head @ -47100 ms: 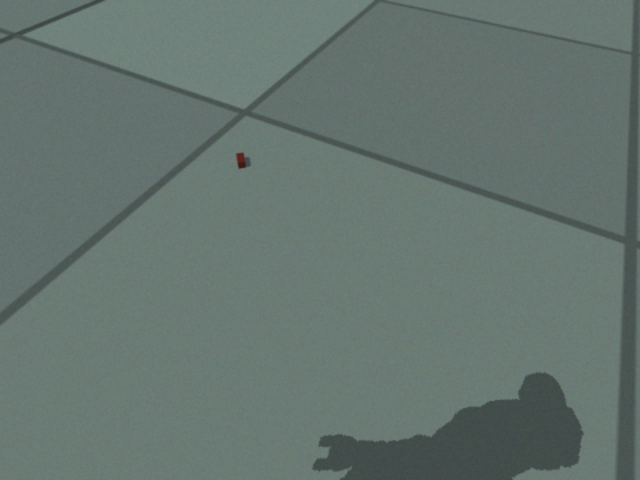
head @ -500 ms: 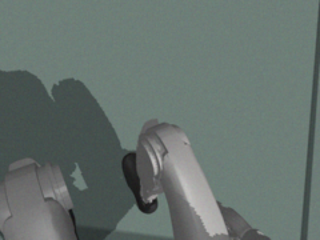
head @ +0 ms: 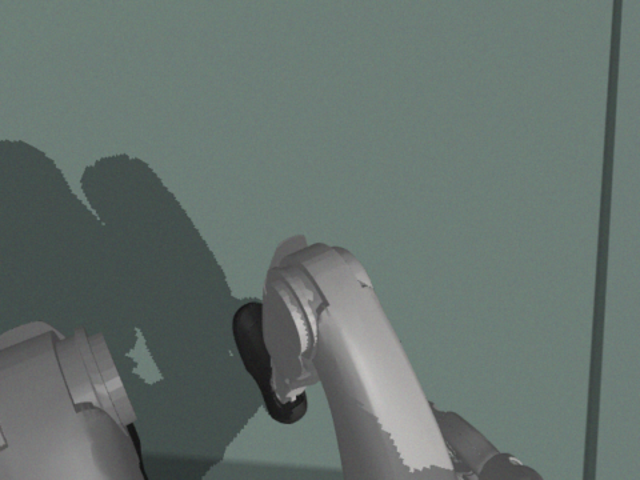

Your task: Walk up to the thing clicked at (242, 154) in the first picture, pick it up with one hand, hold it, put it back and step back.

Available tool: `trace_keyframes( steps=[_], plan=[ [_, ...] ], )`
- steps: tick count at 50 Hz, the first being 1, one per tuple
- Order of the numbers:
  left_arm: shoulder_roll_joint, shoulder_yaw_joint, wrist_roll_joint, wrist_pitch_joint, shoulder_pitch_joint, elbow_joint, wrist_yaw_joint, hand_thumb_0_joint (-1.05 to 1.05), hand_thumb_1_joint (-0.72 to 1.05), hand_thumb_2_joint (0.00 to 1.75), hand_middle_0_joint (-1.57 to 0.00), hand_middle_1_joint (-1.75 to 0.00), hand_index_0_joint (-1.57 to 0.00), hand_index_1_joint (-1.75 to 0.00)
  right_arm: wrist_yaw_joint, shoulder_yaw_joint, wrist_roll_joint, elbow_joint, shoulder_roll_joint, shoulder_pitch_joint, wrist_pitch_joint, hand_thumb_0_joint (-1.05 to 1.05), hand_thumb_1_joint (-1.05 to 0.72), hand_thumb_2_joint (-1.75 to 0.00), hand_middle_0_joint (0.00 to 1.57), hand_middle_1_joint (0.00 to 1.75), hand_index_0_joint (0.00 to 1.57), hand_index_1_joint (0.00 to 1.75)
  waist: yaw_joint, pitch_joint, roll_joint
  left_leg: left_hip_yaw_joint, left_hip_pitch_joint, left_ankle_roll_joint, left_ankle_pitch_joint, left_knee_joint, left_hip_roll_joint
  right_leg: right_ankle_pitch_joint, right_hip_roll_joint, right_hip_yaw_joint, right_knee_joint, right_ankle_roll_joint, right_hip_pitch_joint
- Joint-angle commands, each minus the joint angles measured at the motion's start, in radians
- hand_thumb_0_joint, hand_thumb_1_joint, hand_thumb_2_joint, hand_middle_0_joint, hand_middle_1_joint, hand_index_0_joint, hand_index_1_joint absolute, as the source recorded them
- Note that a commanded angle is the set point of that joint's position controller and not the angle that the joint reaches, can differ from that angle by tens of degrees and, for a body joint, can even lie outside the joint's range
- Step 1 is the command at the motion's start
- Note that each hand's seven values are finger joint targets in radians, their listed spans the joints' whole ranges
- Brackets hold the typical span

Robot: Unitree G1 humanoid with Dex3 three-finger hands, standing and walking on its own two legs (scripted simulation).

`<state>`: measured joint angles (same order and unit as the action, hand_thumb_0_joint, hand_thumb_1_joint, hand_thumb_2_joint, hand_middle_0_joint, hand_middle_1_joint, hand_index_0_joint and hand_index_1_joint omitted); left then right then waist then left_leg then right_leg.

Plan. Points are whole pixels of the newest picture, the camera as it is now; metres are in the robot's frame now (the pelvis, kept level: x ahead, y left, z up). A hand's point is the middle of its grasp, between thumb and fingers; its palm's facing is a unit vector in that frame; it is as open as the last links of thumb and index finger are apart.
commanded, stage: open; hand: left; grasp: from above
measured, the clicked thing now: out of the picture +0.47 +0.34 -0.29
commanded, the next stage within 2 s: withdraw in 0.86 s
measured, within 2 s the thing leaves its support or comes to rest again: neither
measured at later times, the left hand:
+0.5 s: hand out of the picture +0.45 +0.33 -0.25, palm faces -0.45 -0.15 -0.88, open 9.8 cm
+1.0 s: hand out of the picture +0.45 +0.32 -0.25, palm faces -0.46 -0.14 -0.88, open 11.7 cm
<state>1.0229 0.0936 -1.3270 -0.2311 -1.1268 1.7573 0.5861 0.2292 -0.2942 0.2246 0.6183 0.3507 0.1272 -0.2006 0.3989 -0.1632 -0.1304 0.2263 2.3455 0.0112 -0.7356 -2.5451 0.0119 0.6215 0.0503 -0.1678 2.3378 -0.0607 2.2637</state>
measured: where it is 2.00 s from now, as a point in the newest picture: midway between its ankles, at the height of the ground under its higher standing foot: (207, 429)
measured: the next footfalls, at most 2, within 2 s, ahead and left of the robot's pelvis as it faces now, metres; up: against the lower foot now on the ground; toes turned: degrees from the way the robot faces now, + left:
none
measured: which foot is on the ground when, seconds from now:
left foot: down 0.00-1.00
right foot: down 0.00-1.00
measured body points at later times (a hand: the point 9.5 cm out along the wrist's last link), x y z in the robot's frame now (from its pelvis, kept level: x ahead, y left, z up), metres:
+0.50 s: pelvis +0.00 +0.00 +0.00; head +0.28 +0.14 +0.32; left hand +0.47 +0.33 -0.20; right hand +0.05 -0.26 -0.04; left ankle +0.06 +0.12 -0.27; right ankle +0.12 -0.12 -0.27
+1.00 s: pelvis +0.00 +0.00 +0.01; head +0.29 +0.13 +0.32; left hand +0.47 +0.33 -0.20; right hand +0.05 -0.26 -0.04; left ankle +0.06 +0.12 -0.27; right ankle +0.12 -0.12 -0.27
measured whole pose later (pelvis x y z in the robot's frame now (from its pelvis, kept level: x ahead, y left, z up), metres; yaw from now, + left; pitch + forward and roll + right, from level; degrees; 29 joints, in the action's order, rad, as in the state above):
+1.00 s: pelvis +0.00 +0.00 +0.01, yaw +0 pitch +29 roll -15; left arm 1.04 0.08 -1.31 -0.25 -1.12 1.72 0.57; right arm 0.21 -0.31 0.22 0.60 0.36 0.12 -0.19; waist 0.40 -0.19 -0.14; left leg 0.23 2.33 0.01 -0.73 -2.52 0.01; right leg 0.61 0.05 -0.17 2.31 -0.06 2.25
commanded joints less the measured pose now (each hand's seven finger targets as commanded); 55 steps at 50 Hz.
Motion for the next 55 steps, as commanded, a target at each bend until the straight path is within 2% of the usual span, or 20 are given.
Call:
trace_keyframes(
  steps=[1,3,6,8,12,19,21,22,26,29,30,37,38,41,42,44,49,51,53,55],
  plan=[
    [0.199,-0.002,0.014,-0.002,-0.253,-0.128,0.025,0.0,0.39,0.22,-0.84,-0.27,-0.86,-0.25,-0.018,0.107,-0.005,0.007,0.335,0.197,0.0,0.0,-0.9,-0.9,0.2,0.3,0.2,0.3,0.045,0.65,0.554,-0.063,-0.516,-0.011,0.251,0.292,-0.032,-0.222,0.026,-0.098,-0.169,0.089,-0.351],
    [0.199,-0.015,0.018,-0.006,-0.253,-0.141,0.021,0.0,0.34,0.26,-0.8,-0.31,-0.82,-0.29,-0.015,0.102,-0.005,0.011,0.33,0.193,0.0,0.0,-0.9,-0.9,0.2,0.3,0.2,0.3,0.043,0.662,0.542,-0.068,-0.504,-0.005,0.244,0.285,-0.033,-0.227,0.032,-0.093,-0.174,0.085,-0.384],
    [0.246,0.021,0.02,-0.008,-0.242,-0.159,0.024,0.0,0.28,0.32,-0.75,-0.35,-0.76,-0.33,-0.02,0.11,-0.008,0.016,0.343,0.211,0.004,0.0,-0.89,-0.9,0.2,0.3,0.2,0.3,0.034,0.705,0.568,-0.071,-0.522,-0.009,0.282,0.286,-0.032,-0.25,0.028,-0.095,-0.177,0.087,-0.411],
    [0.207,0.005,0.014,-0.004,-0.213,-0.092,0.016,0.0,0.27,0.32,-0.74,-0.35,-0.76,-0.33,-0.017,0.105,0.0,0.015,0.344,0.219,0.005,0.0,-0.9,-0.9,0.2,0.3,0.2,0.3,0.065,0.62,0.52,-0.069,-0.481,-0.007,0.265,0.269,-0.032,-0.236,0.027,-0.103,-0.176,0.085,-0.371],
    [0.247,0.025,0.016,-0.009,-0.234,-0.14,0.015,0.0,0.19,0.39,-0.68,-0.4,-0.69,-0.39,-0.022,0.107,-0.005,0.008,0.35,0.208,0.011,0.0,-0.9,-0.9,0.2,0.3,0.2,0.3,0.045,0.637,0.536,-0.066,-0.487,-0.008,0.248,0.285,-0.032,-0.217,0.028,-0.1,-0.183,0.09,-0.381],
    [0.229,-0.002,0.014,-0.017,-0.22,-0.157,0.016,0.0,0.09,0.47,-0.59,-0.5,-0.6,-0.49,-0.023,0.111,-0.005,0.014,0.337,0.212,0.011,0.0,-0.89,-0.9,0.2,0.3,0.2,0.3,0.047,0.669,0.54,-0.072,-0.495,-0.006,0.248,0.286,-0.035,-0.23,0.035,-0.096,-0.188,0.083,-0.414],
    [0.23,0.006,0.018,-0.013,-0.233,-0.186,0.02,0.0,0.07,0.49,-0.57,-0.51,-0.58,-0.5,-0.023,0.11,-0.004,0.018,0.332,0.213,0.013,0.0,-0.89,-0.9,0.2,0.3,0.2,0.3,0.029,0.708,0.577,-0.067,-0.536,-0.012,0.285,0.294,-0.035,-0.255,0.03,-0.098,-0.178,0.087,-0.41],
    [0.207,-0.001,0.013,-0.007,-0.217,-0.14,0.019,0.0,0.07,0.49,-0.57,-0.51,-0.58,-0.5,-0.021,0.111,-0.002,0.019,0.337,0.22,0.012,0.0,-0.89,-0.9,0.2,0.3,0.2,0.3,0.048,0.663,0.564,-0.064,-0.524,-0.013,0.288,0.286,-0.036,-0.255,0.028,-0.105,-0.172,0.087,-0.375],
    [0.192,-0.028,0.019,-0.01,-0.266,-0.196,0.017,0.0,0.0,0.55,-0.5,-0.58,-0.52,-0.57,-0.021,0.109,-0.008,0.016,0.331,0.212,0.013,0.0,-0.89,-0.9,0.2,0.3,0.2,0.3,0.053,0.651,0.583,-0.061,-0.528,-0.014,0.275,0.304,-0.037,-0.248,0.032,-0.1,-0.18,0.087,-0.37],
    [0.213,-0.006,0.022,-0.007,-0.24,-0.178,0.02,0.0,-0.03,0.57,-0.47,-0.61,-0.48,-0.6,-0.019,0.113,-0.009,0.009,0.344,0.204,0.01,0.0,-0.89,-0.9,0.2,0.3,0.2,0.3,0.034,0.66,0.568,-0.057,-0.529,-0.017,0.282,0.298,-0.036,-0.243,0.027,-0.104,-0.175,0.091,-0.355],
    [0.197,-0.012,0.02,-0.001,-0.212,-0.132,0.017,0.0,-0.04,0.59,-0.47,-0.61,-0.48,-0.6,-0.018,0.109,-0.008,0.011,0.337,0.215,0.01,0.0,-0.89,-0.9,0.2,0.3,0.2,0.3,0.051,0.653,0.559,-0.056,-0.54,-0.017,0.283,0.305,-0.038,-0.248,0.027,-0.101,-0.172,0.089,-0.37],
    [0.217,0.0,0.02,-0.005,-0.249,-0.162,0.02,0.0,-0.08,0.62,-0.42,-0.67,-0.43,-0.65,-0.02,0.108,-0.01,0.004,0.343,0.212,0.011,0.0,-0.89,-0.9,0.2,0.3,0.2,0.3,0.051,0.655,0.57,-0.054,-0.534,-0.018,0.285,0.307,-0.037,-0.245,0.026,-0.102,-0.179,0.089,-0.365],
    [0.214,-0.004,0.022,-0.006,-0.244,-0.16,0.021,0.0,-0.1,0.64,-0.41,-0.67,-0.42,-0.66,-0.02,0.105,-0.009,0.003,0.335,0.206,0.013,0.0,-0.89,-0.9,0.2,0.3,0.2,0.3,0.04,0.677,0.58,-0.055,-0.551,-0.018,0.283,0.316,-0.038,-0.246,0.026,-0.101,-0.179,0.089,-0.38],
    [0.19,-0.033,0.022,-0.006,-0.23,-0.126,0.013,0.0,-0.12,0.65,-0.39,-0.7,-0.4,-0.69,-0.019,0.101,-0.01,0.003,0.332,0.206,0.01,0.0,-0.89,-0.9,0.2,0.3,0.2,0.3,0.062,0.615,0.533,-0.069,-0.481,-0.007,0.239,0.299,-0.035,-0.223,0.032,-0.094,-0.186,0.086,-0.38],
    [0.223,-0.008,0.023,-0.008,-0.235,-0.127,0.014,0.0,-0.12,0.65,-0.38,-0.71,-0.39,-0.69,-0.02,0.102,-0.008,-0.002,0.344,0.209,0.01,0.0,-0.89,-0.9,0.2,0.3,0.2,0.3,0.064,0.625,0.514,-0.073,-0.471,-0.002,0.235,0.292,-0.032,-0.218,0.03,-0.093,-0.199,0.083,-0.395],
    [0.212,-0.028,0.032,-0.016,-0.268,-0.185,0.011,0.0,-0.13,0.67,-0.37,-0.72,-0.39,-0.7,-0.025,0.096,-0.011,-0.001,0.328,0.206,0.009,0.0,-0.89,-0.9,0.2,0.3,0.2,0.3,0.051,0.647,0.52,-0.083,-0.467,0.002,0.222,0.295,-0.032,-0.209,0.034,-0.087,-0.205,0.082,-0.411],
    [0.244,-0.01,0.028,-0.016,-0.221,-0.129,0.022,0.0,-0.18,0.71,-0.37,-0.71,-0.38,-0.7,-0.032,0.091,-0.008,-0.001,0.336,0.22,0.009,0.0,-0.9,-0.9,0.2,0.3,0.2,0.3,0.056,0.664,0.499,-0.078,-0.472,0.0,0.241,0.294,-0.035,-0.228,0.036,-0.087,-0.204,0.08,-0.455],
    [0.272,0.016,0.028,-0.015,-0.256,-0.188,0.029,0.0,-0.16,0.7,-0.38,-0.68,-0.39,-0.68,-0.033,0.096,-0.008,0.003,0.342,0.215,0.004,0.0,-0.9,-0.9,0.2,0.3,0.2,0.3,0.033,0.698,0.554,-0.07,-0.527,-0.01,0.275,0.286,-0.037,-0.246,0.026,-0.094,-0.19,0.088,-0.41],
    [0.267,0.016,0.025,-0.007,-0.281,-0.226,0.035,0.0,-0.16,0.7,-0.39,-0.67,-0.39,-0.67,-0.027,0.102,-0.01,0.002,0.344,0.218,-0.001,0.0,-0.9,-0.9,0.2,0.3,0.2,0.3,0.038,0.7,0.617,-0.062,-0.573,-0.021,0.288,0.303,-0.041,-0.253,0.022,-0.099,-0.173,0.09,-0.371],
    [0.277,0.034,0.025,0.015,-0.262,-0.268,0.047,0.0,-0.16,0.7,-0.39,-0.66,-0.39,-0.66,-0.024,0.113,-0.012,0.003,0.335,0.209,0.001,0.0,-0.9,-0.9,0.2,0.3,0.2,0.3,0.004,0.758,0.656,-0.06,-0.614,-0.027,0.313,0.32,-0.043,-0.269,0.026,-0.097,-0.164,0.094,-0.375]
  ],
)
